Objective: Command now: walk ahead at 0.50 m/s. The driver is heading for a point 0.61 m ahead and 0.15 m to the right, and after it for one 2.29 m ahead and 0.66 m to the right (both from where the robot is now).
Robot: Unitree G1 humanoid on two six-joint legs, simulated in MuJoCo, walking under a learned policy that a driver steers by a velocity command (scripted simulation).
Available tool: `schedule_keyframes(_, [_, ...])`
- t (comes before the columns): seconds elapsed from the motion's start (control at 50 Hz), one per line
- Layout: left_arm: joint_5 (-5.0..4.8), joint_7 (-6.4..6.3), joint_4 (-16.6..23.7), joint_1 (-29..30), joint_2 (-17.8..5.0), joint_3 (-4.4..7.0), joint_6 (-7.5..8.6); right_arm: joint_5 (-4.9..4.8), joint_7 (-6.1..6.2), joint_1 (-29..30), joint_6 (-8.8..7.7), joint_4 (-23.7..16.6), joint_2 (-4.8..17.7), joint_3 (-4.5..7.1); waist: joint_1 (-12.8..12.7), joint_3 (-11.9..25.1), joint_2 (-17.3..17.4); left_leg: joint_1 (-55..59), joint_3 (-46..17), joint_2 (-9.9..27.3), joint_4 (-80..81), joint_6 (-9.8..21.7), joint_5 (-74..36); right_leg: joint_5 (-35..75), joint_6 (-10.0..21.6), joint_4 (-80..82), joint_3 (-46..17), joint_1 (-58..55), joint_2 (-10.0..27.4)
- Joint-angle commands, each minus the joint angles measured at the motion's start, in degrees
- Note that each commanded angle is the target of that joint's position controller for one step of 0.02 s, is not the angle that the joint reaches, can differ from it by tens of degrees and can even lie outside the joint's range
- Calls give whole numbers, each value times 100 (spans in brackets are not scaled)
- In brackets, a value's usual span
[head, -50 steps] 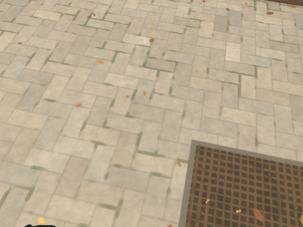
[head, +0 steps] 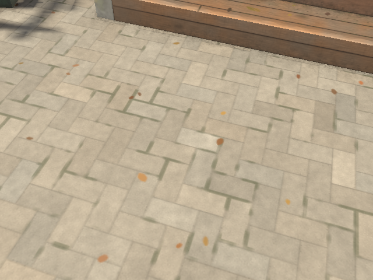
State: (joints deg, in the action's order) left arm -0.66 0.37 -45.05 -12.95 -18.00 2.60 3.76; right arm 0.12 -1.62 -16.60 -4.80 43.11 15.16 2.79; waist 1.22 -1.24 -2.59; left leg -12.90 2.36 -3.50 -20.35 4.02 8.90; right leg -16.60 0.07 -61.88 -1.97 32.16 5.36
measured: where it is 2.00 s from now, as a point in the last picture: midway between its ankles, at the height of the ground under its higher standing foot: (205, 143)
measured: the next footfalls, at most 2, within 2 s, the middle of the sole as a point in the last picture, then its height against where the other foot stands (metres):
right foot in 0.32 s outside the picture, level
left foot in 0.86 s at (162, 237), level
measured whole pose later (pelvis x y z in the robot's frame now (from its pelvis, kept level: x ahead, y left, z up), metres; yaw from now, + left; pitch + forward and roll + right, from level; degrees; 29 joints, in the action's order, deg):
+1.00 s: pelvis +0.55 -0.01 -0.01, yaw +0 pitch +1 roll +0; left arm -1.2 0.2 -50.2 -16.5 -17.1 2.8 4.3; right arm 0.1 -1.6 -11.1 -4.6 46.2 15.1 2.8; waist -0.1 -1.7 -1.9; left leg -18.5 2.6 -1.7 -25.8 3.3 8.8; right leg -20.6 1.8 -64.9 -1.5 24.5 3.3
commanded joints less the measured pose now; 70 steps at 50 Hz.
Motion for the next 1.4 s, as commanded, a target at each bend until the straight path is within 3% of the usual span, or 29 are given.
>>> schedule_keyframes(0.02, [59,-32,337,-61,-247,64,-32,-13,52,202,-145,-272,812,203,-187,86,592,293,-1330,1583,1256,1101,-1163,656,-168,531,-156,571,290])
schedule_keyframes(0.12, [37,55,557,901,-80,-11,59,-68,128,-167,-67,2,988,229,154,-117,542,406,-718,1334,1304,817,-1078,2101,-161,2303,45,327,77])
schedule_keyframes(0.2, [-19,164,788,1487,-148,-8,112,-119,143,-559,29,283,1082,254,342,-251,568,1038,-810,1621,1056,760,-977,1999,-19,2932,58,390,-64])
schedule_keyframes(0.26, [-9,236,840,1421,-282,36,152,-138,188,-559,124,403,1162,293,185,-168,670,1529,-895,1823,639,614,-1552,1381,218,3213,101,161,-171])
schedule_keyframes(0.3, [24,207,580,495,-532,183,167,-135,214,-375,187,404,1169,284,-354,383,683,1457,-621,1538,-450,405,-3065,1262,459,3466,416,-1228,-488])
schedule_keyframes(0.32, [47,150,331,-461,-852,321,159,-65,234,-400,194,343,957,192,-727,1102,477,790,-375,1233,-1704,211,-2753,1483,700,3268,116,-2748,-175])
schedule_keyframes(0.34, [136,110,251,-1119,-1438,460,124,-16,199,-1001,97,184,408,10,-655,2020,-701,-1490,-31,428,-3968,-237,-676,883,1548,3336,-2232,-5108,1291])
schedule_keyframes(0.36, [27,120,179,-1327,-1122,381,86,-32,172,-963,-18,275,424,-9,-752,2395,-1263,-2514,-696,17,-4997,-320,2377,100,1860,4245,-3940,-5534,1697])
schedule_keyframes(0.38, [-2,113,222,-983,-832,270,82,-187,123,-515,-99,161,937,133,-761,1592,-779,-3092,-939,379,-5454,-238,2201,-473,1609,4421,-3402,-4945,1554])
schedule_keyframes(0.4, [15,100,301,-583,-694,224,73,-240,114,-75,-133,34,956,132,-631,968,-432,-3151,-737,683,-5308,-174,1691,-331,1435,4534,-2670,-4130,1353])
schedule_keyframes(0.42, [63,117,319,-251,-545,178,81,-159,134,166,-124,-12,899,133,-473,490,-123,-2988,-627,887,-4938,-186,1265,114,1362,4746,-2134,-3313,1124])
schedule_keyframes(0.44, [115,128,346,-44,-383,130,119,-97,155,117,-71,15,853,166,-268,330,-214,-2631,-679,1068,-4612,-199,949,551,1285,4918,-1766,-2785,937])
schedule_keyframes(0.52, [85,120,202,-16,-469,168,234,-44,199,22,121,76,549,123,-28,157,-200,-2329,-601,1165,-3981,-408,314,1551,1398,5392,-987,-2163,733])
schedule_keyframes(0.64, [21,-6,-103,-499,-666,213,161,-39,120,1190,38,-209,333,35,-386,-108,-67,-2362,-398,998,-1905,-501,-1360,1863,1153,5518,-229,-2404,475])
schedule_keyframes(0.74, [-40,-39,-417,-972,-762,250,29,-108,-32,1929,-29,-481,374,11,-605,-316,-63,-2446,-369,826,-1084,-358,-1235,1825,1110,5244,-297,-3196,818])
schedule_keyframes(0.8, [-61,-79,-496,-912,-853,299,-57,-99,-99,1783,-67,-494,538,58,-399,-184,-174,-2069,-301,694,-840,-131,-612,2599,971,4792,-351,-3631,994])
schedule_keyframes(0.84, [-52,-102,-474,-731,-824,279,-116,-65,-56,650,-77,-149,863,243,219,515,-151,-395,14,364,-624,134,-548,4137,751,3471,-39,-3453,641])
schedule_keyframes(0.86, [38,-118,-366,-756,-600,175,-116,-18,2,-366,-66,94,1213,371,598,1325,182,1317,-612,966,-895,437,-756,3328,557,2004,187,-2516,345])
schedule_keyframes(0.88, [92,-52,-259,-1462,75,-40,6,3,28,-897,-22,213,1800,512,385,2147,1573,3599,-3195,2393,-633,1399,119,484,101,-256,399,-64,-660])
schedule_keyframes(0.9, [12,-23,-353,-1243,-208,18,135,-66,17,-1014,-2,239,1298,379,567,2384,1575,3671,-4414,2575,203,1486,1025,-1659,123,-1008,-397,723,-780])
schedule_keyframes(0.92, [-161,13,-169,-674,-666,150,217,-74,27,-536,-11,181,1061,281,511,1410,1204,2916,-3637,2377,359,1169,1355,-1334,223,-1276,-439,1218,-419])
schedule_keyframes(0.94, [-181,0,-73,-304,-651,145,242,-51,36,-74,-5,92,915,229,349,848,846,2051,-2935,2158,490,997,1074,-793,262,-1057,-253,1161,-109])
schedule_keyframes(0.98, [-42,-40,-85,-259,-522,182,166,39,13,430,-48,51,605,133,-22,295,810,769,-2074,1759,876,860,223,-102,200,-403,-234,569,246])
schedule_keyframes(1.06, [28,-75,-98,-268,-235,148,-17,15,34,398,-146,215,735,175,-215,109,719,206,-1313,1578,1306,988,-752,544,-24,266,-136,389,326])
schedule_keyframes(1.18, [-29,42,141,698,-51,74,17,31,165,72,-125,500,918,209,130,-138,581,508,-252,1453,1506,687,-1029,2259,-27,2136,9,420,126])
schedule_keyframes(1.3, [-48,231,563,1382,-81,57,12,-52,212,-247,42,803,1000,266,313,-367,498,1788,123,1899,1100,511,-1557,1759,271,2843,101,796,-56])
schedule_keyframes(1.36, [-15,303,615,941,-320,180,-9,-81,289,-35,177,737,1204,336,-40,47,722,2064,406,1905,-8,297,-4056,874,553,2833,593,-60,-479])
schedule_keyframes(1.38, [-17,294,455,221,-508,310,-23,-78,327,67,243,694,1215,337,-451,453,679,1874,609,1743,-1010,153,-4714,943,702,3025,758,-1017,-734])
schedule_keyframes(1.4, [-37,224,218,-744,-890,506,-45,-34,376,16,258,602,1116,285,-849,991,395,940,713,1487,-2424,-57,-4090,1129,950,3132,299,-2602,-653])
